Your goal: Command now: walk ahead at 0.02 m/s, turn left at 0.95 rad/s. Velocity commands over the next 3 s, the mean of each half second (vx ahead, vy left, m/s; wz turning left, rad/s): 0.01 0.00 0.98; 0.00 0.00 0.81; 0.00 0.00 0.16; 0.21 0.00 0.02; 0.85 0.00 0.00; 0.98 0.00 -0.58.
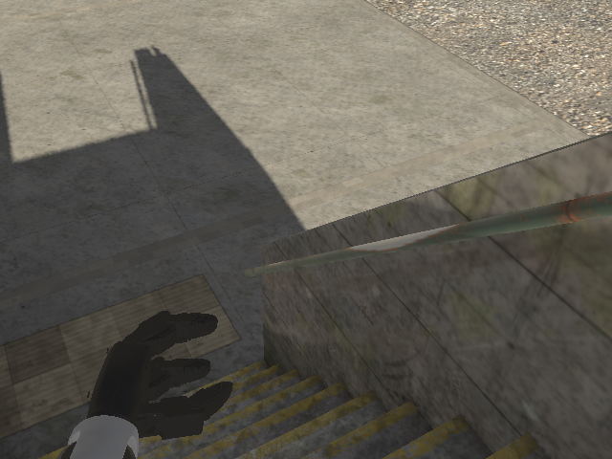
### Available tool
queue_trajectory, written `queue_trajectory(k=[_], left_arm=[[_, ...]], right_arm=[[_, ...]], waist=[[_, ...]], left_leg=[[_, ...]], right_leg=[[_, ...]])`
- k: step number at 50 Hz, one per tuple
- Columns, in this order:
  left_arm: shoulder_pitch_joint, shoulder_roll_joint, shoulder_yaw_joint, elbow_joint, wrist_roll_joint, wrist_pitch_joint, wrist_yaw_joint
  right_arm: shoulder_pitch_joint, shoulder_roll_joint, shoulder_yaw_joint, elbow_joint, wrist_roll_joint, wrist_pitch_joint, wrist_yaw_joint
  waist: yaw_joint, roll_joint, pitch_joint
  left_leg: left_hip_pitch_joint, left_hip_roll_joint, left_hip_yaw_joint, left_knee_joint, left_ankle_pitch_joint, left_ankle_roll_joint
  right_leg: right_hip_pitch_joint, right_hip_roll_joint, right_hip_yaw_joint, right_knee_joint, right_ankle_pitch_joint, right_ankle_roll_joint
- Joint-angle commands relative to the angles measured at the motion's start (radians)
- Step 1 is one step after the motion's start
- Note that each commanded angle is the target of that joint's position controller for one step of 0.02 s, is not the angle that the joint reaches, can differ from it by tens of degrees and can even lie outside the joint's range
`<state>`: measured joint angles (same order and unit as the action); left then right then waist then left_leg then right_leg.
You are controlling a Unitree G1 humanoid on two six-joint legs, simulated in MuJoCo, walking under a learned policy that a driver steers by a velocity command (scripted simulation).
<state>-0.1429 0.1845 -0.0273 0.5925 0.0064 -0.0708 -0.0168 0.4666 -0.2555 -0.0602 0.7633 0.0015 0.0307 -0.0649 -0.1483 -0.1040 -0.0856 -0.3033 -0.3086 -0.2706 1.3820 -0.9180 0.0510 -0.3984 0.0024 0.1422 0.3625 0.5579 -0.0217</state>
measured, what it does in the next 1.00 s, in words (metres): goes down, turning left: right foot 0.23 m lower, then left foot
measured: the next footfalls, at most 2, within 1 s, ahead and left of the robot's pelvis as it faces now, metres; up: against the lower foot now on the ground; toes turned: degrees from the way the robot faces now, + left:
right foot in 0.02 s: +0.15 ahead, -0.13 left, -0.23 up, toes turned +6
left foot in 0.50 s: +0.09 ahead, +0.11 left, -0.23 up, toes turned +34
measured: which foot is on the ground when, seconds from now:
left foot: down 0.00-0.00, up 0.02-0.48, down 0.50-1.00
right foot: up 0.00-0.00, down 0.02-0.50, up 0.52-1.00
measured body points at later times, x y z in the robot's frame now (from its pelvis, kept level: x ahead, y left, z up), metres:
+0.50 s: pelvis +0.06 -0.03 -0.14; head +0.05 -0.02 +0.31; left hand -0.06 +0.24 -0.26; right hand +0.39 -0.07 -0.17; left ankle +0.05 +0.09 -0.82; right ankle +0.11 -0.13 -0.82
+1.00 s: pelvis +0.16 -0.07 -0.15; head +0.12 -0.07 +0.30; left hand +0.07 +0.24 -0.23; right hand +0.47 -0.09 -0.21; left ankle +0.06 +0.09 -0.82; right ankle +0.25 -0.16 -0.77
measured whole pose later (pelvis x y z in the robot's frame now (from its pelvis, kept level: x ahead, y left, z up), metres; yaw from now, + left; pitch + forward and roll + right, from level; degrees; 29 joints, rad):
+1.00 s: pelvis +0.16 -0.07 -0.15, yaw +52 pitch -2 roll -1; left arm 0.11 0.30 0.01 0.65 0.01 0.09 0.00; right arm 0.17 -0.25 0.01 0.62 0.01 0.05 -0.03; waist 0.00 -0.05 -0.05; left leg -0.52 -0.09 -0.30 1.02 -0.48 0.01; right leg -0.57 0.06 0.04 1.34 -0.16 0.09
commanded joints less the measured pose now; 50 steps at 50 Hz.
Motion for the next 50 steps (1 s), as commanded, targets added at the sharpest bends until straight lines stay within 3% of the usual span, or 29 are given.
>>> queue_trajectory(k=[1, 2, 3, 4, 5, 6, 7, 8, 10, 13, 15, 16, 17, 18, 22, 23, 24, 25, 26, 27, 28, 29, 31, 34, 36, 37, 45, 48, 50], left_arm=[[0.59, 0.14, 0.056, 0.114, -0.017, 0.042, 0.015], [0.616, 0.141, 0.058, 0.119, -0.016, 0.038, 0.009], [0.516, 0.153, 0.042, 0.067, -0.021, 0.02, 0.003], [0.414, 0.238, 0.079, 0.042, -0.046, -0.011, 0.016], [0.428, 0.153, 0.066, 0.059, -0.045, -0.017, 0.017], [0.385, 0.062, 0.028, 0.056, -0.035, 0.006, 0.02], [0.409, 0.072, 0.01, 0.057, -0.017, 0.017, 0.04], [0.402, 0.109, 0.014, 0.059, -0.01, 0.033, 0.06], [0.367, 0.079, -0.007, 0.04, -0.003, 0.063, 0.077], [0.388, 0.162, 0.012, 0.015, -0.002, 0.063, 0.082], [0.467, 0.219, 0.037, 0.024, -0.001, 0.057, 0.068], [0.571, 0.392, 0.096, 0.193, 0.28, -0.02, 0.073], [0.462, 0.268, 0.07, 0.043, -0.001, 0.027, 0.06], [0.512, 0.231, 0.059, 0.04, -0.004, 0.05, 0.044], [0.504, 0.315, 0.099, 0.021, 0.028, 0.075, 0.035], [0.645, 0.398, 0.163, 0.176, 0.212, 0.016, 0.067], [0.602, 0.368, 0.134, 0.093, 0.051, 0.101, 0.056], [0.648, 0.307, 0.127, 0.119, 0.04, 0.136, 0.057], [0.593, 0.251, 0.113, 0.083, 0.058, 0.15, 0.045], [0.302, 0.256, 0.122, -0.113, 0.03, 0.133, 0.009], [0.145, 0.273, 0.127, -0.14, 0.05, 0.113, 0.001], [0.184, 0.233, 0.116, -0.14, 0.037, 0.094, 0.004], [0.273, 0.18, 0.094, -0.066, 0.052, 0.084, 0.028], [0.344, 0.205, 0.11, -0.004, 0.041, 0.146, 0.052], [0.297, 0.191, 0.103, -0.013, 0.028, 0.167, 0.036], [0.27, 0.171, 0.096, -0.024, 0.026, 0.169, 0.028], [0.154, 0.191, 0.078, -0.045, 0.022, 0.162, 0.031], [0.243, 0.179, 0.054, 0.001, 0.002, 0.15, 0.017], [0.355, 0.178, 0.048, 0.036, -0.005, 0.139, 0.004]], right_arm=[[-0.353, -0.134, -0.033, -0.118, 0.027, -0.036, 0.045], [-0.276, -0.083, -0.024, -0.149, 0.042, -0.029, 0.061], [-0.092, -0.007, 0.002, -0.204, 0.038, -0.008, 0.058], [-0.066, -0.028, 0.012, -0.199, -0.033, 0.002, 0.053], [-0.255, -0.065, 0.009, -0.21, -0.092, 0.015, 0.036], [-0.341, -0.125, -0.021, -0.193, -0.076, 0.03, 0.03], [-0.376, -0.106, -0.006, -0.247, -0.039, 0.05, 0.036], [-0.407, -0.068, 0.002, -0.264, -0.03, 0.082, 0.041], [-0.444, -0.011, 0.018, -0.271, -0.004, 0.116, 0.054], [-0.52, 0.003, 0.034, -0.312, -0.011, 0.121, 0.054], [-0.574, -0.024, 0.031, -0.314, -0.013, 0.104, 0.062], [-0.257, 0.121, 0.112, -0.287, -0.112, 0.089, 0.184], [-0.576, -0.052, 0.018, -0.309, -0.012, 0.091, 0.094], [-0.643, -0.074, 0.017, -0.326, 0.004, 0.081, 0.078], [-0.564, -0.05, 0.03, -0.303, 0.03, 0.064, 0.084], [-0.598, -0.034, 0.017, -0.378, -0.129, 0.094, 0.178], [-0.473, -0.052, 0.019, -0.263, 0.065, 0.061, 0.135], [-0.253, -0.082, 0.012, -0.171, 0.047, 0.034, 0.128], [-0.122, -0.118, -0.002, -0.148, 0.072, 0.012, 0.122], [0.052, -0.34, -0.058, -0.142, 0.077, 0.021, 0.119], [0.068, -0.3, -0.049, -0.131, 0.04, 0.017, 0.103], [-0.022, -0.254, -0.026, -0.128, 0.013, 0.027, 0.081], [-0.261, -0.202, -0.008, -0.165, -0.026, 0.034, 0.041], [-0.411, -0.096, 0.025, -0.206, -0.019, 0.02, 0.05], [-0.356, -0.091, 0.028, -0.181, 0.022, 0.006, 0.043], [-0.316, -0.102, 0.027, -0.182, 0.026, 0.003, 0.033], [-0.227, -0.129, 0.023, -0.175, 0.02, 0.003, 0.019], [-0.368, -0.137, 0.035, -0.226, 0.008, 0.004, 0.041], [-0.459, -0.129, 0.036, -0.242, 0.005, -0.005, 0.037]], waist=[[0.394, 0.074, 0.09], [0.303, -0.013, 0.03], [0.103, -0.218, -0.099], [0.11, -0.406, -0.176], [0.184, -0.306, -0.063], [0.161, -0.119, 0.008], [0.118, -0.108, 0.063], [0.09, -0.11, 0.078], [0.069, -0.036, 0.042], [0.066, -0.004, 0.056], [0.135, 0.031, 0.053], [0.087, 0.044, 0.058], [0.146, 0.026, 0.071], [0.229, 0.013, 0.049], [0.213, -0.112, 0.037], [0.205, 0.119, 0.164], [0.225, -0.086, 0.107], [0.178, 0.104, 0.052], [0.102, 0.249, 0.048], [-0.067, 0.47, -0.023], [-0.089, 0.229, 0.05], [0.007, 0.269, 0.09], [0.156, 0.285, 0.117], [0.276, 0.189, 0.081], [0.262, 0.166, 0.054], [0.243, 0.17, 0.047], [0.136, 0.274, -0.009], [0.188, 0.33, -0.037], [0.225, 0.385, -0.033]], left_leg=[[-0.656, 0.002, 0.055, 0.484, 0.009, 0.006], [-0.747, 0.022, 0.172, 0.637, -0.025, 0.014], [-0.835, 0.131, 0.185, 0.753, -0.017, -0.023], [-0.912, 0.178, 0.203, 0.85, 0.129, -0.061], [-0.981, 0.201, 0.089, 0.84, 0.311, -0.094], [-0.876, 0.175, 0.13, 0.855, 0.437, -0.093], [-0.837, 0.179, 0.15, 0.725, 0.503, -0.114], [-0.827, 0.192, 0.127, 0.69, 0.592, -0.138], [-0.778, 0.166, 0.178, 0.712, 0.761, -0.175], [-0.758, 0.25, 0.172, 0.441, 0.853, -0.155], [-0.623, 0.276, 0.23, 0.188, 0.997, -0.122], [-0.664, 0.398, 0.286, 0.432, 1.115, -0.117], [-0.667, 0.341, 0.193, 0.099, 0.939, -0.104], [-0.592, 0.314, 0.278, -0.02, 0.948, -0.097], [-0.279, 0.317, 0.377, -0.148, 0.718, -0.04], [-0.339, 0.473, 0.292, -0.581, 0.658, -0.028], [-0.165, 0.285, 0.393, -0.66, 0.114, 0.001], [0.136, 0.25, 0.364, -0.658, 0.167, 0.014], [0.369, 0.379, 0.054, -0.617, 0.472, 0.07], [0.564, 0.679, -0.75, -0.981, 0.754, 0.276], [0.517, 0.689, -0.8, -1.009, 0.669, 0.307], [0.405, 0.656, -0.666, -0.983, 0.55, 0.293], [0.024, 0.552, -0.386, -0.935, 0.491, 0.255], [-0.321, 0.419, -0.176, -0.882, 0.679, 0.168], [-0.312, 0.384, -0.165, -0.818, 0.663, 0.148], [-0.282, 0.379, -0.182, -0.798, 0.672, 0.161], [-0.004, 0.423, -0.356, -0.632, 0.78, 0.28], [-0.189, 0.432, -0.29, -0.628, 1.013, 0.265], [-0.289, 0.392, -0.187, -0.547, 1.052, 0.191]], right_leg=[[0.679, -0.267, 0.112, -0.135, 0.111, -0.141], [0.764, -0.292, -0.045, 0.133, 0.389, -0.076], [0.836, -0.483, 0.04, 0.422, 0.801, -0.155], [0.731, -0.585, 0.343, 0.277, 0.288, -0.357], [0.483, -0.532, 0.326, 0.144, -0.08, -0.364], [0.263, -0.358, 0.148, 0.143, -0.148, -0.263], [0.11, -0.397, 0.114, 0.143, -0.018, -0.267], [0.016, -0.422, 0.129, 0.141, -0.131, -0.266], [-0.101, -0.354, 0.056, 0.186, -0.461, -0.2], [-0.069, -0.334, 0.031, 0.141, -0.815, -0.148], [-0.022, -0.317, -0.013, 0.133, -0.909, -0.119], [-0.071, -0.474, 0.1, -0.038, -0.867, -0.183], [0.109, -0.344, -0.022, 0.169, -0.859, -0.136], [0.122, -0.347, -0.087, 0.208, -0.797, -0.126], [0.064, -0.398, -0.218, 0.278, -0.669, -0.095], [0.08, -0.621, -0.043, 0.06, -0.985, -0.075], [0.156, -0.372, -0.22, 0.22, -1.013, -0.103], [-0.039, -0.323, -0.331, 0.551, -0.974, -0.093], [-0.425, -0.293, -0.375, 0.906, -1.264, -0.02], [-0.885, -0.014, -0.245, 1.095, -1.533, 0.057], [-0.958, -0.013, -0.004, 1.115, -1.404, 0.06], [-0.931, 0.004, 0.028, 1.086, -1.271, 0.071], [-0.725, 0.021, -0.007, 1.227, -0.923, 0.088], [-0.453, 0.061, -0.081, 1.37, -0.609, 0.12], [-0.429, 0.066, -0.067, 1.39, -0.53, 0.149], [-0.446, 0.075, -0.079, 1.391, -0.527, 0.155], [-0.461, 0.063, -0.004, 1.183, -0.582, 0.174], [-0.131, 0.036, -0.09, 1.016, -0.724, 0.1], [0.078, 0.013, -0.136, 0.846, -0.808, 0.075]])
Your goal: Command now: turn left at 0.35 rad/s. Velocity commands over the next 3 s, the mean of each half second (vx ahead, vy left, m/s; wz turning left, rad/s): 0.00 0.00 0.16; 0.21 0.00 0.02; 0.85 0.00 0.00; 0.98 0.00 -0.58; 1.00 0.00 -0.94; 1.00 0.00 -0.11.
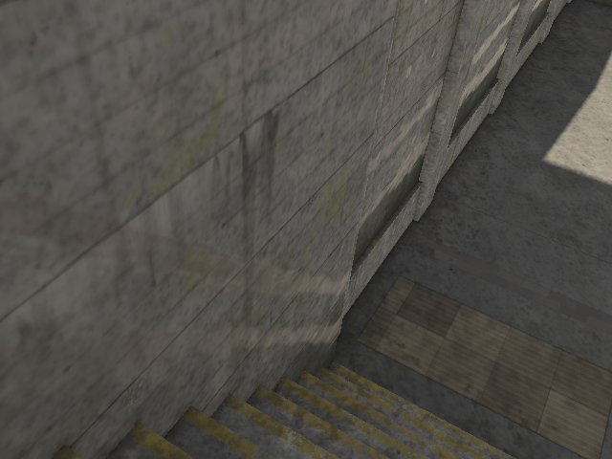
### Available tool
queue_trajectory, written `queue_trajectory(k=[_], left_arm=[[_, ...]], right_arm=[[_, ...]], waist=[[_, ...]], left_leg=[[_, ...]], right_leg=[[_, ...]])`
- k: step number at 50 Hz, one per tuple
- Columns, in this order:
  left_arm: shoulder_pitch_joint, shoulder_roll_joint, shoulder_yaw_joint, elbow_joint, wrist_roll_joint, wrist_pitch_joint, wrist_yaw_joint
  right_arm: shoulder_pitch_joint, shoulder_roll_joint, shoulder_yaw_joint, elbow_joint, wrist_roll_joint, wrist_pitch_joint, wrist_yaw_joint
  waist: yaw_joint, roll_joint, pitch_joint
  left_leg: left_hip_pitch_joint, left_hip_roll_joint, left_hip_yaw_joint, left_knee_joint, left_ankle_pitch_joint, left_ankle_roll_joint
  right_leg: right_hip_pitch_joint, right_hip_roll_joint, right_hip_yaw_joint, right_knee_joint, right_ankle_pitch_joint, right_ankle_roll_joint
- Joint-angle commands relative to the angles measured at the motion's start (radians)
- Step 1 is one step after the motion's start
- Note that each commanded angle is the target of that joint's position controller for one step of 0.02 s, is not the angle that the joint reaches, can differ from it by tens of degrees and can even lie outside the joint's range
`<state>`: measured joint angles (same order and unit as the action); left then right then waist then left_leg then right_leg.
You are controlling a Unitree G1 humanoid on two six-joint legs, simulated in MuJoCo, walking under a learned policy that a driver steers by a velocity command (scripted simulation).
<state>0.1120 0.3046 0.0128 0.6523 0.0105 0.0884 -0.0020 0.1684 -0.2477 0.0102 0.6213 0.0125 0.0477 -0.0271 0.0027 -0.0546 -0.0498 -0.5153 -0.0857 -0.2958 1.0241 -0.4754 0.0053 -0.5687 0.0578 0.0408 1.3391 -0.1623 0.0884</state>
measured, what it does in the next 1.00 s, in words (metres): steps on the spot: right foot, then left foot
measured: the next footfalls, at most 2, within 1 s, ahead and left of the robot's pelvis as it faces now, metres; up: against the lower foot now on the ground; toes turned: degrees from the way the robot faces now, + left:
right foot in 0.02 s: -0.01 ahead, -0.14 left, +0.00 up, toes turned +0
left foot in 0.44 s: +0.05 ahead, +0.08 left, +0.00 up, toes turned -3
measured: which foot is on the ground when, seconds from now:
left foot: down 0.00-0.04, up 0.06-0.42, down 0.44-0.86, up 0.88-1.00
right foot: up 0.00-0.00, down 0.02-1.00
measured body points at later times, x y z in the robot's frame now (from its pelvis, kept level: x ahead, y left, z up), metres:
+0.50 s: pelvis +0.00 -0.03 +0.05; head -0.01 -0.04 +0.50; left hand +0.06 +0.21 -0.08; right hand +0.08 -0.26 -0.10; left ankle +0.01 +0.08 -0.67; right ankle -0.05 -0.14 -0.67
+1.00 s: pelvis -0.01 -0.02 +0.06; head +0.00 -0.02 +0.51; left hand -0.08 +0.24 -0.08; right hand +0.21 -0.24 -0.04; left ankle +0.03 +0.09 -0.64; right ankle -0.05 -0.14 -0.67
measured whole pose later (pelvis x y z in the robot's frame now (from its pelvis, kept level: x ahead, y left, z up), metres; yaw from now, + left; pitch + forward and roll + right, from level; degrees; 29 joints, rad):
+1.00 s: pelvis -0.01 -0.02 +0.06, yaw +2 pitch +0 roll +0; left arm 0.41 0.25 0.04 1.02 0.02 -0.01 -0.03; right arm -0.02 -0.27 0.00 0.91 -0.02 0.02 0.01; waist 0.10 0.01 0.01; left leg -0.44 -0.02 0.02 0.80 -0.20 0.04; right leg -0.15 0.00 0.02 0.49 -0.33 -0.03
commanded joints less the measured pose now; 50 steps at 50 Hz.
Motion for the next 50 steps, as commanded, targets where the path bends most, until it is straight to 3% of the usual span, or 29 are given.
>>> queue_trajectory(k=[1, 2, 3, 4, 5, 6, 7, 9, 12, 16, 17, 18, 20, 21, 22, 23, 24, 25, 28, 38, 40, 41, 42, 43, 44, 45, 46, 47, 50], left_arm=[[0.315, 0.009, -0.006, 0.045, -0.016, -0.024, -0.022], [0.464, 0.048, -0.006, 0.097, -0.014, -0.037, -0.035], [0.48, 0.083, -0.006, 0.125, -0.047, -0.063, -0.025], [0.44, 0.083, -0.006, 0.115, -0.061, -0.091, -0.014], [0.34, 0.058, -0.018, 0.083, -0.05, -0.092, 0.001], [0.176, 0.216, 0.036, 0.038, 0.011, -0.076, 0.001], [0.062, 0.111, -0.017, 0.023, 0.017, -0.106, 0.009], [-0.018, 0.074, -0.028, 0.002, 0.007, -0.113, 0.012], [0.109, 0.05, -0.049, 0.064, -0.013, -0.103, 0.021], [0.238, 0.053, -0.035, 0.159, 0.011, -0.084, 0.026], [0.289, 0.107, 0.0, 0.187, 0.012, -0.078, 0.027], [0.311, 0.011, -0.031, 0.202, 0.02, -0.07, 0.032], [0.249, 0.012, -0.025, 0.21, 0.031, -0.058, 0.028], [0.289, 0.066, 0.009, 0.225, 0.02, -0.045, 0.023], [0.241, 0.009, -0.012, 0.218, 0.015, -0.048, 0.014], [0.284, 0.016, -0.006, 0.221, 0.009, -0.047, 0.01], [0.285, -0.004, -0.009, 0.229, 0.004, -0.043, -0.007], [0.184, -0.003, -0.01, 0.234, 0.013, -0.046, -0.013], [0.154, -0.014, -0.007, 0.261, -0.005, -0.045, -0.033], [0.154, -0.031, -0.017, 0.371, 0.011, -0.078, -0.047], [0.218, 0.031, 0.011, 0.388, 0.018, -0.067, -0.045], [0.267, 0.028, 0.015, 0.395, 0.019, -0.064, -0.046], [0.329, 0.01, 0.013, 0.407, 0.024, -0.064, -0.045], [0.424, 0.031, 0.021, 0.429, 0.024, -0.067, -0.038], [0.462, 0.081, 0.038, 0.426, 0.016, -0.073, -0.027], [0.363, 0.096, 0.041, 0.374, 0.006, -0.088, -0.02], [0.224, 0.107, 0.045, 0.323, 0.005, -0.101, -0.017], [0.136, 0.099, 0.048, 0.282, 0.008, -0.108, -0.02], [0.082, 0.084, 0.052, 0.226, 0.001, -0.136, -0.03]], right_arm=[[-0.272, -0.116, -0.033, -0.109, -0.007, -0.014, -0.016], [-0.238, -0.095, -0.049, -0.099, -0.024, 0.005, -0.028], [-0.165, -0.056, -0.054, -0.105, -0.051, -0.001, -0.038], [-0.173, -0.063, -0.062, -0.08, -0.071, -0.033, -0.055], [-0.192, -0.059, -0.066, -0.046, -0.058, -0.032, -0.056], [-0.196, 0.058, -0.023, -0.172, 0.082, -0.027, -0.061], [-0.158, -0.055, -0.061, -0.045, -0.026, -0.032, -0.057], [-0.093, -0.06, -0.073, 0.045, -0.026, 0.005, -0.047], [-0.152, -0.013, -0.052, 0.089, -0.028, 0.028, -0.028], [-0.12, -0.013, -0.042, 0.152, -0.017, 0.026, -0.012], [-0.167, -0.042, -0.034, 0.131, -0.028, 0.02, 0.006], [-0.182, -0.022, -0.031, 0.154, -0.019, 0.014, 0.006], [-0.073, -0.008, -0.014, 0.205, -0.002, 0.016, 0.019], [-0.117, 0.014, 0.007, 0.188, 0.007, 0.005, 0.028], [-0.023, -0.013, -0.004, 0.262, -0.011, 0.006, 0.03], [0.011, -0.005, 0.007, 0.272, -0.003, 0.015, 0.02], [-0.038, -0.038, 0.004, 0.285, 0.004, 0.011, 0.01], [-0.028, -0.024, 0.013, 0.302, 0.006, 0.0, 0.018], [-0.038, -0.044, 0.019, 0.334, 0.003, -0.025, 0.016], [-0.088, -0.065, 0.028, 0.363, -0.01, -0.034, 0.013], [-0.115, -0.149, -0.012, 0.338, -0.016, -0.024, 0.012], [-0.173, -0.148, -0.021, 0.31, -0.014, -0.019, 0.01], [-0.271, -0.127, -0.024, 0.271, -0.01, -0.019, 0.007], [-0.36, -0.094, -0.021, 0.234, -0.011, -0.024, 0.003], [-0.443, -0.057, -0.013, 0.195, -0.012, -0.032, 0.006], [-0.427, -0.028, -0.006, 0.169, -0.019, -0.041, 0.015], [-0.379, -0.034, -0.004, 0.174, -0.02, -0.046, 0.023], [-0.332, -0.048, -0.007, 0.193, -0.028, -0.049, 0.031], [-0.266, -0.065, -0.012, 0.215, -0.053, -0.047, 0.046]], waist=[[0.184, 0.336, -0.025], [0.219, 0.019, 0.097], [0.132, -0.277, 0.275], [0.077, -0.166, 0.304], [0.061, -0.067, 0.203], [-0.049, -0.36, 0.179], [-0.101, -0.114, 0.097], [-0.132, -0.066, 0.024], [-0.058, -0.008, -0.002], [-0.003, -0.061, 0.02], [0.038, -0.092, 0.052], [0.06, -0.049, 0.093], [0.018, -0.141, 0.043], [0.039, -0.106, 0.058], [0.033, -0.096, 0.09], [0.032, -0.033, 0.063], [0.055, 0.101, 0.119], [-0.008, 0.121, 0.094], [0.017, 0.148, 0.027], [0.018, 0.104, 0.02], [0.046, 0.144, 0.022], [0.082, 0.154, 0.054], [0.136, 0.126, 0.109], [0.205, -0.005, 0.144], [0.25, -0.18, 0.211], [0.176, -0.176, 0.254], [0.084, -0.131, 0.253], [0.036, -0.074, 0.198], [-0.002, -0.052, 0.109]], left_leg=[[-0.281, 0.131, -0.04, -0.178, 0.614, 0.163], [-0.426, -0.05, 0.059, 0.245, 0.245, 0.091], [-0.677, -0.189, 0.07, 0.387, -0.345, 0.043], [-0.783, -0.169, -0.003, 0.484, -0.243, 0.033], [-0.675, -0.143, -0.039, 0.428, -0.167, 0.019], [-0.752, -0.093, -0.065, 0.526, -0.085, 0.006], [-0.544, -0.076, -0.114, 0.434, 0.151, -0.002], [-0.307, -0.076, 0.033, 0.452, 0.34, -0.015], [-0.185, -0.039, 0.147, 0.349, 0.432, -0.014], [-0.128, 0.008, 0.17, 0.194, 0.306, 0.0], [-0.229, 0.018, 0.253, 0.125, 0.132, -0.005], [-0.178, 0.063, 0.124, -0.036, 0.152, -0.003], [0.039, 0.084, 0.166, -0.226, 0.084, -0.015], [0.044, 0.01, 0.309, -0.438, -0.067, -0.024], [0.345, 0.125, 0.181, -0.483, 0.272, 0.001], [0.388, 0.122, 0.157, -0.573, 0.463, 0.008], [0.326, 0.146, 0.12, -0.525, 0.676, 0.041], [0.287, 0.16, 0.097, -0.635, 0.71, 0.061], [0.273, 0.168, 0.112, -0.74, 0.603, 0.053], [0.271, 0.169, 0.142, -0.864, 0.28, 0.045], [0.166, 0.123, 0.169, -0.812, -0.092, 0.072], [0.049, 0.108, 0.194, -0.791, -0.221, 0.081], [-0.088, 0.092, 0.232, -0.718, -0.21, 0.078], [-0.195, 0.044, 0.304, -0.568, -0.173, 0.062], [-0.286, -0.018, 0.385, -0.324, -0.052, 0.044], [-0.263, 0.05, 0.303, -0.217, 0.111, 0.041], [-0.175, 0.106, 0.257, -0.2, 0.233, 0.043], [-0.065, 0.12, 0.252, -0.192, 0.294, 0.038], [0.132, 0.104, 0.305, -0.151, 0.327, 0.028]], right_leg=[[0.552, -0.066, -0.069, -0.377, -0.292, -0.038], [0.565, -0.097, 0.097, -0.525, 0.027, -0.051], [0.475, -0.212, 0.436, -0.613, 0.619, -0.008], [0.436, -0.251, 0.58, -0.674, 0.98, 0.019], [0.363, -0.264, 0.662, -0.79, 0.666, 0.01], [0.205, -0.302, 0.867, -0.854, 0.381, -0.107], [0.198, -0.335, 0.702, -0.793, 0.404, -0.105], [0.063, -0.285, 0.455, -0.727, 0.32, -0.104], [0.116, -0.232, 0.285, -0.712, 0.288, -0.113], [0.319, -0.232, 0.203, -0.738, 0.443, -0.178], [0.42, -0.233, 0.224, -0.814, 0.246, -0.162], [0.472, -0.232, 0.2, -0.776, 0.494, -0.196], [0.467, -0.257, 0.184, -0.832, 0.506, -0.21], [0.52, -0.223, 0.14, -0.946, 0.28, -0.159], [0.356, -0.242, 0.166, -0.907, 0.419, -0.181], [0.414, -0.19, 0.105, -0.951, 0.33, -0.156], [0.393, -0.143, 0.036, -0.964, 0.263, -0.13], [0.461, -0.115, -0.03, -0.905, 0.147, -0.127], [0.604, -0.112, -0.029, -0.922, 0.056, -0.108], [0.538, -0.113, -0.024, -0.952, -0.068, -0.096], [0.528, -0.042, -0.072, -0.823, -0.317, -0.13], [0.521, -0.031, -0.068, -0.779, -0.399, -0.154], [0.547, -0.046, -0.049, -0.786, -0.378, -0.171], [0.57, -0.095, 0.02, -0.894, -0.436, -0.192], [0.529, -0.237, 0.236, -1.092, -0.596, -0.245], [0.404, -0.371, 0.513, -1.249, -0.838, -0.324], [0.319, -0.395, 0.521, -1.252, -0.769, -0.337], [0.288, -0.375, 0.463, -1.218, -0.655, -0.321], [0.257, -0.306, 0.289, -1.12, -0.384, -0.278]])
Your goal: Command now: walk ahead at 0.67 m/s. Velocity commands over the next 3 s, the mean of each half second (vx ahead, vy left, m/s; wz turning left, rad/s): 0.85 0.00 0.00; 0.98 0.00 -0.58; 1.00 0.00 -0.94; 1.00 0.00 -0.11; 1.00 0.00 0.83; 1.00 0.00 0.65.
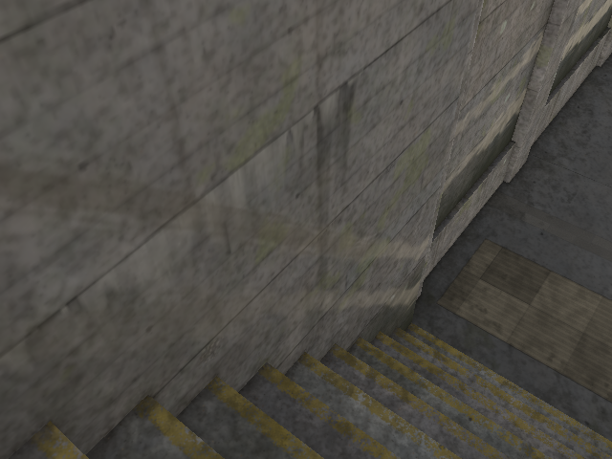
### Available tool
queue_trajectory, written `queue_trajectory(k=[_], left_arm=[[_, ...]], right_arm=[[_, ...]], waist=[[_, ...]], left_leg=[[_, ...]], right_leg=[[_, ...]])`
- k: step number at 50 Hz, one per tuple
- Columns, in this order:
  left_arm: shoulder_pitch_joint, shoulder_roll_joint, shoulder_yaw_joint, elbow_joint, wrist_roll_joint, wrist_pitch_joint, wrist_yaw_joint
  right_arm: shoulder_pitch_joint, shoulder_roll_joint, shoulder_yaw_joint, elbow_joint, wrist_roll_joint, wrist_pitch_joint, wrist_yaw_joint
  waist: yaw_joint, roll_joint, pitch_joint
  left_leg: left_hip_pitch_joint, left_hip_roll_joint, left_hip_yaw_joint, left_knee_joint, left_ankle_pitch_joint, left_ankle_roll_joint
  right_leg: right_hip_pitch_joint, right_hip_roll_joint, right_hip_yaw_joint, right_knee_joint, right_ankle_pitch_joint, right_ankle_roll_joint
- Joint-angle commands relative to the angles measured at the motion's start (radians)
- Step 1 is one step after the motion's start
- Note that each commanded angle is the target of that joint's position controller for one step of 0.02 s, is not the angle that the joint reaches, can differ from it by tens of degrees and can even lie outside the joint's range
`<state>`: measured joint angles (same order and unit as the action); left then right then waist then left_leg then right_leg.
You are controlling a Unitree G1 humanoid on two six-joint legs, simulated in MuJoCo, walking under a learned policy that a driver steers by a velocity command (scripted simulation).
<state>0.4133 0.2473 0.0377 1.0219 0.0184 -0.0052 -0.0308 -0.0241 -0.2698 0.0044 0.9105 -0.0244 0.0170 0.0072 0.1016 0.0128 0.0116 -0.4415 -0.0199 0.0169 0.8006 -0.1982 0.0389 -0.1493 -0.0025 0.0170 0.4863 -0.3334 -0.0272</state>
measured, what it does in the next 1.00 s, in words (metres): goes down, turning right: left foot, then right foot 0.23 m lower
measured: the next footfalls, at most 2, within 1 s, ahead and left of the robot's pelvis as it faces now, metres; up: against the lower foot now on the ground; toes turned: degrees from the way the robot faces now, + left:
left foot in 0.12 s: +0.09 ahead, +0.13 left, +0.00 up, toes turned +4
right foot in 0.62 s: +0.25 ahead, -0.01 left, -0.23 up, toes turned +1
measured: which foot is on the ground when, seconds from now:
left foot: up 0.00-0.10, down 0.12-0.62, up 0.64-1.00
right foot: down 0.00-0.14, up 0.16-0.60, down 0.62-1.00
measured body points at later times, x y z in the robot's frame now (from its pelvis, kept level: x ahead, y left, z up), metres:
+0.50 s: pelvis +0.14 +0.07 -0.14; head +0.16 +0.08 +0.31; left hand +0.33 +0.32 -0.24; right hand +0.17 -0.18 -0.28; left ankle +0.05 +0.13 -0.74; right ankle +0.23 -0.04 -0.85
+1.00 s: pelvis +0.34 +0.08 -0.29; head +0.33 +0.06 +0.16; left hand +0.42 +0.32 -0.41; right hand +0.50 -0.19 -0.37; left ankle +0.52 +0.22 -0.96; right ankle +0.21 -0.01 -0.97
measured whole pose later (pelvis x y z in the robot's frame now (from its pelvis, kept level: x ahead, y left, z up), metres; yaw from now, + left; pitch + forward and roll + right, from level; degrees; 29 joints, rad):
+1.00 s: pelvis +0.34 +0.08 -0.29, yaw -19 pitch -1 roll +1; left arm 0.38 0.21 0.00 0.83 0.01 -0.02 0.01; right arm 0.01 -0.23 0.00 0.73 -0.01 -0.02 -0.01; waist 0.13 0.04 0.00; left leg -0.64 0.02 -0.14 0.90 0.15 -0.06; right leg -0.24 0.19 0.31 0.99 -0.68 -0.09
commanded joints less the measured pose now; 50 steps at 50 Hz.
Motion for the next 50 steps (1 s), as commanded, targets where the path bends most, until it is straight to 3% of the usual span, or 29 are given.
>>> queue_trajectory(k=[1, 2, 4, 5, 7, 8, 9, 11, 13, 15, 17, 19, 24, 26, 27, 29, 30, 31, 32, 33, 34, 36, 37, 38, 40, 41, 43, 46, 50], left_arm=[[-0.197, 0.138, 0.027, -0.142, -0.009, -0.045, -0.006], [-0.123, 0.151, 0.031, -0.139, -0.012, -0.034, -0.004], [-0.123, 0.181, 0.047, -0.129, -0.011, -0.032, -0.004], [-0.066, 0.187, 0.048, -0.125, -0.011, -0.016, 0.008], [-0.058, 0.174, 0.056, -0.13, -0.004, -0.001, 0.022], [-0.07, 0.1, 0.041, -0.176, 0.005, 0.006, 0.02], [-0.209, 0.117, 0.052, -0.213, -0.009, -0.003, 0.031], [-0.21, 0.129, 0.063, -0.211, 0.002, -0.003, 0.041], [-0.186, 0.114, 0.061, -0.214, 0.016, 0.001, 0.039], [-0.172, 0.092, 0.057, -0.215, 0.034, 0.008, 0.03], [-0.228, 0.044, 0.03, -0.258, 0.031, 0.021, 0.024], [-0.294, 0.075, 0.027, -0.305, 0.051, 0.023, 0.027], [-0.476, 0.092, 0.017, -0.359, 0.004, 0.005, 0.026], [-0.394, 0.076, 0.007, -0.341, -0.016, 0.009, 0.019], [-0.288, 0.09, 0.015, -0.302, -0.002, 0.02, 0.018], [-0.251, 0.126, 0.026, -0.272, -0.023, 0.048, 0.007], [-0.156, 0.11, 0.023, -0.233, -0.018, 0.054, 0.0], [0.025, 0.092, 0.022, -0.184, -0.026, 0.063, -0.01], [0.097, 0.105, 0.01, -0.142, -0.024, 0.054, -0.026], [0.021, 0.156, 0.0, -0.178, -0.035, 0.035, -0.028], [0.042, 0.19, 0.022, -0.174, -0.048, 0.011, -0.022], [-0.059, 0.229, 0.034, -0.181, -0.029, -0.007, 0.01], [-0.135, 0.2, 0.018, -0.198, -0.023, -0.023, 0.021], [-0.13, 0.149, -0.001, -0.193, -0.033, -0.036, 0.02], [-0.173, 0.055, -0.044, -0.228, -0.052, -0.051, 0.03], [-0.215, 0.081, -0.039, -0.233, -0.059, -0.055, 0.027], [-0.248, 0.139, -0.018, -0.249, -0.041, -0.054, 0.017], [-0.129, 0.149, 0.003, -0.249, -0.016, -0.034, 0.038], [-0.022, 0.136, 0.016, -0.259, 0.007, -0.01, 0.051]], right_arm=[[-0.099, -0.043, -0.004, -0.088, -0.015, -0.012, 0.011], [-0.175, -0.042, 0.0, -0.136, -0.003, -0.006, 0.003], [-0.063, -0.046, -0.004, -0.104, -0.012, -0.007, -0.002], [-0.068, -0.066, -0.011, -0.122, -0.002, 0.001, -0.013], [0.133, -0.089, -0.031, -0.059, -0.008, -0.008, -0.028], [0.241, -0.165, -0.053, -0.043, 0.015, -0.015, -0.035], [0.348, -0.163, -0.05, 0.005, -0.001, -0.042, -0.016], [0.285, -0.155, -0.05, 0.008, -0.001, -0.073, -0.002], [0.2, -0.112, -0.039, -0.017, 0.012, -0.081, -0.001], [0.189, -0.052, -0.025, -0.009, 0.012, -0.108, -0.015], [0.127, -0.04, -0.016, -0.025, 0.018, -0.12, -0.024], [0.158, -0.072, -0.022, -0.027, 0.021, -0.14, -0.022], [0.337, -0.102, -0.033, -0.039, -0.017, -0.079, -0.032], [0.272, -0.127, -0.046, -0.063, -0.02, -0.057, -0.054], [0.226, -0.129, -0.045, -0.076, -0.011, -0.06, -0.047], [0.237, -0.058, -0.025, -0.09, -0.031, -0.051, -0.036], [0.277, -0.046, -0.027, -0.069, -0.038, -0.038, -0.035], [0.189, -0.046, -0.033, -0.079, -0.035, -0.024, -0.031], [0.138, 0.052, -0.019, -0.125, -0.044, -0.022, -0.028], [0.147, 0.048, -0.006, -0.219, -0.054, -0.039, -0.034], [0.153, 0.039, 0.001, -0.244, -0.049, -0.061, -0.042], [0.075, 0.003, 0.003, -0.273, -0.051, -0.079, -0.05], [-0.008, -0.018, -0.002, -0.282, -0.051, -0.077, -0.049], [-0.002, -0.02, -0.011, -0.272, -0.04, -0.061, -0.054], [0.0, 0.068, 0.03, -0.282, -0.032, -0.038, -0.038], [0.045, 0.09, 0.029, -0.26, -0.029, -0.033, -0.029], [0.141, -0.006, -0.006, -0.209, -0.016, -0.028, -0.032], [-0.101, -0.07, -0.023, -0.27, 0.002, -0.047, -0.035], [-0.233, -0.047, -0.042, -0.321, 0.026, -0.083, -0.002]], waist=[[-0.089, -0.123, 0.057], [-0.049, -0.099, 0.091], [-0.078, -0.15, 0.062], [-0.068, -0.101, 0.091], [-0.121, -0.006, 0.003], [-0.151, 0.145, -0.103], [-0.238, 0.194, -0.089], [-0.169, 0.076, -0.018], [-0.104, 0.061, -0.008], [-0.046, -0.025, -0.039], [-0.011, 0.045, -0.031], [-0.031, 0.059, -0.032], [-0.194, 0.043, 0.047], [-0.15, 0.119, 0.03], [-0.104, 0.133, -0.061], [-0.086, 0.039, -0.001], [-0.061, -0.06, -0.031], [0.08, -0.174, -0.059], [0.062, -0.325, -0.016], [-0.053, -0.253, -0.031], [-0.036, -0.17, -0.128], [-0.084, -0.154, -0.046], [-0.102, -0.069, 0.031], [-0.128, -0.027, 0.052], [-0.13, 0.02, 0.026], [-0.134, -0.05, -0.018], [-0.158, -0.171, -0.063], [-0.03, -0.144, -0.003], [0.099, -0.127, 0.022]], left_leg=[[0.068, 0.041, 0.003, 0.041, 0.042, -0.009], [0.04, 0.014, 0.066, -0.166, -0.182, -0.024], [0.188, 0.025, 0.047, -0.089, 0.019, -0.011], [0.184, -0.015, 0.112, -0.279, -0.212, -0.023], [0.47, 0.005, 0.055, -0.245, -0.01, -0.003], [0.675, 0.123, -0.106, -0.169, 0.162, 0.087], [0.675, 0.189, -0.249, -0.248, 0.055, 0.157], [0.482, 0.224, -0.291, -0.157, 0.109, 0.183], [0.247, 0.218, -0.264, -0.084, 0.19, 0.174], [0.003, 0.15, -0.189, 0.033, -0.014, 0.113], [-0.197, 0.157, -0.199, 0.061, -0.131, 0.127], [-0.232, 0.187, -0.256, 0.082, -0.138, 0.166], [0.072, 0.18, -0.363, 0.209, 0.034, 0.24], [0.019, 0.231, -0.373, 0.262, 0.08, 0.253], [-0.035, 0.245, -0.342, 0.35, 0.182, 0.245], [-0.033, 0.222, -0.228, 0.537, 0.289, 0.227], [-0.063, 0.189, -0.103, 0.776, 0.388, 0.209], [-0.263, 0.073, 0.065, 1.294, 0.267, 0.162], [-0.715, -0.083, 0.207, 1.674, -0.558, 0.098], [-0.861, -0.063, 0.1, 1.587, -0.561, 0.076], [-0.878, -0.041, 0.005, 1.476, -0.567, 0.043], [-0.976, 0.04, -0.076, 1.221, -0.453, -0.007], [-0.988, 0.06, -0.131, 1.106, -0.283, -0.044], [-0.934, 0.055, -0.097, 0.918, -0.093, -0.076], [-0.486, 0.038, -0.043, 0.548, 0.28, -0.125], [-0.266, 0.032, -0.039, 0.512, 0.351, -0.108], [-0.17, 0.04, -0.054, 0.48, 0.398, -0.079], [-0.471, 0.063, -0.158, 0.204, 0.367, -0.087], [-0.498, 0.05, -0.215, -0.057, 0.336, -0.102]], right_leg=[[-0.14, -0.235, 0.277, -0.232, -0.113, -0.155], [-0.085, -0.196, 0.222, -0.21, -0.025, -0.139], [-0.076, -0.221, 0.206, -0.104, 0.243, -0.142], [-0.052, -0.161, 0.161, -0.051, 0.222, -0.128], [-0.13, -0.099, 0.11, 0.181, 0.436, -0.111], [-0.361, -0.01, -0.001, 0.377, 0.336, -0.035], [-0.548, 0.017, 0.017, 0.565, -0.125, -0.015], [-0.64, 0.032, 0.155, 0.664, -0.066, -0.026], [-0.575, 0.045, 0.135, 0.718, 0.069, -0.021], [-0.46, 0.09, 0.15, 0.623, 0.441, -0.011], [-0.366, 0.111, 0.101, 0.59, 0.633, 0.021], [-0.341, 0.116, 0.083, 0.572, 0.668, 0.023], [-0.451, 0.032, 0.141, 0.147, 0.543, -0.014], [-0.323, -0.045, 0.125, 0.065, 0.55, -0.056], [-0.16, -0.012, 0.017, 0.233, 0.605, -0.066], [-0.122, -0.073, 0.058, -0.01, 0.301, -0.11], [0.025, -0.031, -0.012, -0.073, 0.311, -0.117], [0.198, -0.033, 0.004, -0.073, 0.462, -0.198], [0.363, -0.108, 0.133, 0.285, 0.947, -0.212], [0.382, -0.155, 0.311, 0.346, 1.314, -0.216], [0.381, -0.223, 0.446, 0.272, 1.132, -0.28], [0.177, -0.282, 0.669, 0.067, 0.279, -0.357], [0.071, -0.256, 0.692, 0.09, 0.206, -0.342], [-0.018, -0.18, 0.62, 0.152, 0.206, -0.277], [-0.395, -0.082, 0.563, 0.042, 0.101, -0.213], [-0.481, -0.078, 0.601, 0.004, 0.108, -0.211], [-0.383, -0.041, 0.563, 0.089, 0.308, -0.213], [0.07, -0.044, 0.619, 0.276, 0.397, -0.267], [0.196, -0.021, 0.668, 0.405, 0.24, -0.295]])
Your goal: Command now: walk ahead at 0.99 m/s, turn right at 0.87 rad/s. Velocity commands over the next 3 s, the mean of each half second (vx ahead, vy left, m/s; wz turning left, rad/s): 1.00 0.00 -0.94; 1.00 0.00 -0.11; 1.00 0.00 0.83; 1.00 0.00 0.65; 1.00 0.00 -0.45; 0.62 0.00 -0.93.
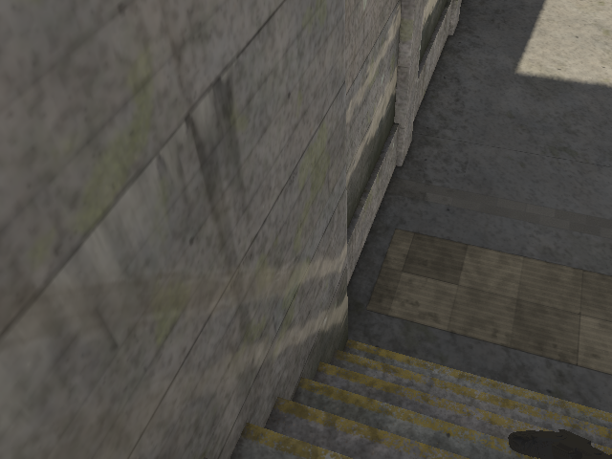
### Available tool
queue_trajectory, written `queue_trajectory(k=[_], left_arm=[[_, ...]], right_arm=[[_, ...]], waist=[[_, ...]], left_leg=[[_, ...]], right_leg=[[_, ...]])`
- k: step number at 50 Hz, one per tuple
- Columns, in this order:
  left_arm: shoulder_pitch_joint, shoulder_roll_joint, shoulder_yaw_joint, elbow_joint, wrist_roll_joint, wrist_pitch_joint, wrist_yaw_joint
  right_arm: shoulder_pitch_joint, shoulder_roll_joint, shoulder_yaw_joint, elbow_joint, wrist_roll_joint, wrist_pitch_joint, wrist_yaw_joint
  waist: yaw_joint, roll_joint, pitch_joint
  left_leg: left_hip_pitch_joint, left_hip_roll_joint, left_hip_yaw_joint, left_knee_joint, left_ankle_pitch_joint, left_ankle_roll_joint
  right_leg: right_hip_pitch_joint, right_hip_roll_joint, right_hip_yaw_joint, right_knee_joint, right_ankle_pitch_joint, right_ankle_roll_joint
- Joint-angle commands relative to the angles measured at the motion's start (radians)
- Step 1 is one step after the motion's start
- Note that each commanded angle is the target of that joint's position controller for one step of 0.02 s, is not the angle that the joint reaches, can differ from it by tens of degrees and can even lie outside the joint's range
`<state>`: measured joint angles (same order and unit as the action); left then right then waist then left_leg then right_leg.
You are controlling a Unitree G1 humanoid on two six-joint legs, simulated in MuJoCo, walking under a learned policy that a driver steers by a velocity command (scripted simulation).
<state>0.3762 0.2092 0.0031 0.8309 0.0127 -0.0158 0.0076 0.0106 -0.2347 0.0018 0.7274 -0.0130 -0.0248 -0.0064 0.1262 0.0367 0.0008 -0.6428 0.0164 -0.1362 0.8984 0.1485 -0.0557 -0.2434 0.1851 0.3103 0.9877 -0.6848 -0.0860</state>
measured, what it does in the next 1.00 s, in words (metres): goes down, turning right: left foot 0.04 m lower, then right foot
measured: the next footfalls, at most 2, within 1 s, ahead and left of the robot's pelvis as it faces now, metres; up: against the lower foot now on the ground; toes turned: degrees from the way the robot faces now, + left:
left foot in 0.02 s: +0.17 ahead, +0.20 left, -0.04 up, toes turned -6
right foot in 0.34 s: +0.11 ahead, -0.06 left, -0.04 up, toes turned -21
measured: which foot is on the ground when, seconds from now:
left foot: up 0.00-0.00, down 0.02-0.36, up 0.38-0.52, down 0.54-0.72, up 0.74-1.00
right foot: down 0.00-0.18, up 0.20-0.32, down 0.34-0.54, up 0.56-0.72, down 0.74-1.00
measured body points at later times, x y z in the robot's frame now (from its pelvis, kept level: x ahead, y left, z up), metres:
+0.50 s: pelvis +0.25 +0.01 -0.10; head +0.24 -0.03 +0.34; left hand +0.61 +0.14 -0.11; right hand +0.10 -0.27 -0.23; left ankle +0.28 +0.16 -0.83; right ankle +0.11 -0.06 -0.70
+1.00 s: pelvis +0.57 -0.19 -0.57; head +0.59 -0.18 -0.12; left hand +0.80 -0.05 -0.71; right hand +0.36 -0.34 -0.70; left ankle +0.65 -0.15 -1.29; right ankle +0.38 -0.16 -1.08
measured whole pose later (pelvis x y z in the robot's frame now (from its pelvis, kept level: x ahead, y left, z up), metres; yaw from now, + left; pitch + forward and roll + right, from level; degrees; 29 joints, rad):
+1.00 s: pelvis +0.57 -0.19 -0.57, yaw -30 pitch -1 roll -3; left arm 0.20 0.18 0.08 0.90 -0.02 -0.11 0.03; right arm 0.52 -0.19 -0.06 1.03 -0.04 -0.05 -0.03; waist -0.11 0.02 0.03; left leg -0.42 0.01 0.05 0.71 0.42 0.11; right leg -0.32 -0.01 -0.20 1.64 -0.83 -0.08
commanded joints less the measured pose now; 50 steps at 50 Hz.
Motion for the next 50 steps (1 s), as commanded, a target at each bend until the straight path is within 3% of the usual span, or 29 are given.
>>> queue_trajectory(k=[1, 4, 7, 12, 15, 16, 17, 18, 19, 21, 22, 23, 25, 27, 28, 31, 33, 34, 35, 37, 38, 39, 40, 42, 44, 46, 48, 49, 50], left_arm=[[-0.026, 0.165, 0.044, -0.083, 0.006, 0.005, 0.005], [0.113, 0.133, 0.027, -0.053, -0.001, -0.001, -0.021], [-0.03, 0.164, 0.037, -0.102, -0.006, -0.015, -0.036], [-0.402, 0.191, 0.063, -0.218, 0.015, -0.015, -0.021], [-0.402, 0.179, 0.061, -0.257, 0.031, -0.002, -0.025], [-0.449, 0.245, 0.045, -0.258, 0.028, -0.023, -0.028], [-0.31, 0.199, 0.04, -0.24, 0.038, -0.034, -0.036], [-0.228, 0.226, 0.041, -0.223, 0.013, -0.04, -0.04], [-0.237, 0.178, 0.03, -0.193, 0.039, -0.041, -0.044], [-0.193, 0.251, 0.091, -0.133, 0.051, 0.007, -0.017], [-0.282, 0.222, 0.076, -0.164, 0.036, 0.026, -0.006], [-0.313, 0.23, 0.084, -0.178, 0.026, 0.022, 0.001], [-0.78, 0.131, 0.044, -0.344, -0.002, -0.018, 0.029], [-1.033, -0.009, -0.008, -0.418, 0.085, -0.09, 0.031], [-0.891, -0.073, -0.029, -0.418, 0.069, -0.113, 0.035], [-0.549, 0.059, 0.018, -0.245, 0.075, -0.079, 0.053], [-0.517, 0.071, 0.031, -0.204, 0.032, -0.109, 0.043], [-0.445, 0.061, 0.006, -0.178, -0.005, -0.116, 0.026], [-0.318, 0.115, 0.027, -0.101, -0.046, -0.088, 0.003], [-0.153, 0.082, 0.033, 0.012, 0.014, -0.023, -0.047], [-0.05, 0.161, 0.053, -0.021, 0.021, -0.012, -0.026], [-0.017, 0.153, 0.062, -0.041, -0.002, -0.021, -0.014], [0.005, 0.135, 0.072, -0.01, -0.005, -0.04, -0.003], [-0.123, 0.045, 0.056, 0.005, 0.013, -0.079, 0.006], [-0.201, 0.064, 0.067, 0.014, -0.003, -0.098, -0.004], [-0.228, -0.088, 0.051, -0.007, -0.028, -0.128, 0.01], [-0.376, -0.021, 0.063, 0.011, -0.018, -0.104, 0.029], [-0.397, -0.002, 0.064, 0.008, -0.032, -0.087, 0.026], [-0.601, 0.097, 0.08, -0.024, -0.067, -0.089, 0.027]], right_arm=[[-0.273, -0.062, -0.04, -0.145, 0.03, -0.048, 0.014], [-0.211, -0.084, -0.073, -0.129, 0.042, -0.058, 0.017], [0.026, -0.149, -0.104, -0.074, 0.025, -0.047, 0.011], [0.242, -0.13, -0.086, 0.021, -0.005, -0.051, -0.005], [0.194, -0.159, -0.08, 0.012, 0.004, -0.069, -0.006], [0.249, -0.04, -0.047, 0.005, -0.034, -0.099, 0.031], [0.197, -0.079, -0.051, 0.013, -0.036, -0.121, 0.046], [0.119, 0.014, -0.019, -0.042, -0.006, -0.139, 0.036], [0.07, -0.003, -0.014, -0.052, -0.005, -0.14, 0.037], [0.098, -0.162, -0.069, -0.019, -0.025, -0.135, 0.038], [0.151, -0.181, -0.082, -0.011, 0.003, -0.124, 0.043], [0.358, -0.205, -0.092, 0.064, -0.027, -0.123, 0.03], [0.731, -0.186, -0.076, 0.15, -0.089, -0.127, 0.01], [1.133, -0.066, -0.012, 0.269, -0.106, -0.111, -0.019], [1.125, -0.041, 0.001, 0.306, -0.094, -0.102, -0.034], [0.817, -0.214, -0.05, 0.283, -0.026, -0.127, -0.04], [0.736, -0.126, -0.045, 0.3, -0.015, -0.205, -0.042], [0.523, -0.022, -0.025, 0.239, -0.005, -0.195, -0.049], [0.476, -0.035, -0.013, 0.214, 0.018, -0.151, -0.043], [0.583, -0.141, -0.052, 0.29, 0.0, -0.042, -0.053], [0.74, -0.142, -0.067, 0.284, 0.036, -0.035, -0.033], [0.79, -0.195, -0.073, 0.274, 0.002, -0.057, -0.021], [0.738, -0.19, -0.091, 0.326, -0.034, -0.065, -0.026], [0.779, -0.102, -0.091, 0.373, -0.076, -0.048, -0.023], [0.941, -0.029, -0.085, 0.442, -0.098, 0.0, -0.054], [0.806, 0.019, -0.08, 0.419, -0.043, -0.036, -0.05], [0.779, 0.097, -0.054, 0.351, 0.022, -0.035, -0.018], [0.901, 0.052, -0.068, 0.383, -0.007, -0.008, -0.019], [1.176, -0.017, -0.09, 0.437, -0.044, 0.034, -0.014]], waist=[[0.067, -0.153, 0.052], [0.074, 0.045, 0.028], [-0.092, 0.133, -0.094], [-0.3, 0.119, 0.013], [-0.249, 0.207, 0.028], [-0.314, 0.135, 0.067], [-0.23, 0.206, 0.028], [-0.094, -0.04, 0.035], [-0.087, -0.125, 0.107], [-0.02, -0.258, 0.176], [-0.079, -0.215, 0.144], [-0.143, -0.254, 0.025], [-0.468, -0.013, 0.033], [-0.641, 0.053, 0.145], [-0.511, 0.16, 0.166], [-0.275, 0.153, 0.009], [-0.24, 0.131, -0.086], [-0.104, -0.135, -0.099], [-0.053, -0.177, -0.074], [-0.095, -0.237, 0.056], [-0.101, -0.26, -0.152], [-0.093, -0.279, -0.302], [-0.064, -0.21, -0.183], [-0.187, 0.062, 0.013], [-0.273, -0.064, -0.011], [-0.28, 0.017, -0.009], [-0.374, -0.194, -0.044], [-0.405, -0.193, -0.05], [-0.63, -0.063, -0.073]], left_leg=[[-0.205, 0.013, -0.057, -0.205, -0.066, -0.002], [0.245, -0.022, -0.014, -0.328, 0.015, -0.019], [0.637, 0.071, -0.124, -0.395, -0.178, -0.012], [0.675, 0.141, -0.142, -0.378, -0.046, 0.076], [0.514, 0.198, -0.286, -0.434, -0.202, 0.154], [0.493, 0.007, 0.116, -0.358, -0.075, 0.012], [0.232, -0.013, 0.134, -0.297, -0.145, -0.015], [0.37, -0.012, 0.148, -0.298, -0.333, -0.024], [0.204, -0.023, 0.17, -0.338, -0.452, -0.021], [0.331, -0.022, 0.113, -0.503, -0.266, 0.02], [0.282, -0.017, 0.126, -0.548, -0.112, 0.017], [0.528, 0.017, 0.053, -0.285, -0.105, 0.041], [0.862, 0.096, 0.056, -0.232, 0.041, 0.093], [0.94, 0.037, 0.105, -0.116, 0.076, 0.016], [0.828, 0.059, -0.008, -0.048, 0.274, 0.0], [0.596, 0.184, -0.369, 0.027, 0.207, 0.172], [0.381, 0.185, -0.479, 0.321, -0.267, 0.196], [-0.026, 0.079, -0.228, 0.401, -0.704, 0.183], [-0.229, 0.007, -0.096, 0.483, -0.895, 0.186], [-0.352, -0.087, -0.095, 0.891, -1.142, 0.215], [-0.454, -0.106, -0.085, 1.139, -1.115, 0.157], [-0.539, 0.015, -0.105, 0.973, -0.9, 0.112], [-0.588, 0.04, -0.102, 0.814, -0.804, 0.101], [-0.29, -0.015, 0.038, 0.329, -0.536, 0.069], [0.103, 0.024, 0.143, 0.334, -0.311, 0.096], [0.437, -0.019, 0.195, -0.109, 0.299, 0.119], [0.624, -0.044, 0.248, -0.238, 0.525, 0.107], [0.707, -0.057, 0.303, -0.308, 0.405, 0.169], [0.923, -0.047, 0.332, -0.186, 0.356, 0.298]], right_leg=[[0.217, -0.206, 0.369, -0.079, 0.639, -0.237], [-0.094, -0.068, 0.118, -0.014, 0.396, -0.123], [-0.289, -0.042, -0.01, 0.057, 0.285, -0.08], [-0.584, -0.135, -0.145, 0.325, 0.1, -0.03], [-0.581, -0.202, -0.269, 0.299, 0.221, -0.024], [-0.537, -0.247, -0.167, -0.003, 0.098, 0.032], [-0.231, -0.241, -0.19, -0.088, 0.182, 0.04], [-0.362, -0.307, -0.083, -0.321, 0.523, 0.038], [-0.208, -0.249, -0.17, -0.389, 0.617, 0.066], [-0.196, -0.138, -0.2, -0.052, 0.519, -0.019], [-0.123, -0.168, -0.185, 0.075, 0.573, -0.053], [-0.319, -0.153, -0.166, 0.248, 0.453, -0.052], [-0.831, -0.102, -0.19, 0.514, 0.196, -0.006], [-1.157, 0.065, -0.153, 0.536, -0.05, 0.013], [-1.141, 0.078, -0.143, 0.411, 0.126, 0.003], [-0.732, -0.088, -0.224, 0.338, 0.376, 0.025], [-0.609, -0.161, 0.007, 0.203, 0.818, -0.011], [-0.077, -0.188, -0.076, -0.146, 1.359, 0.026], [0.219, -0.163, -0.186, -0.253, 1.381, 0.038], [0.586, -0.326, -0.107, -0.605, 1.246, -0.035], [0.846, -0.438, -0.021, -0.145, 1.739, -0.075], [0.954, -0.574, 0.071, -0.105, 1.627, -0.087], [0.846, -0.556, 0.06, -0.137, 1.474, -0.047], [0.324, -0.437, -0.106, -0.186, 1.395, -0.015], [-0.139, -0.528, -0.013, -0.026, 1.404, -0.164], [-0.444, -0.324, -0.332, 0.182, 0.616, -0.032], [-0.427, -0.312, -0.48, 0.311, 0.624, 0.0], [-0.354, -0.342, -0.474, 0.533, 0.988, -0.019], [-0.496, -0.263, -0.483, 1.042, 0.991, 0.003]])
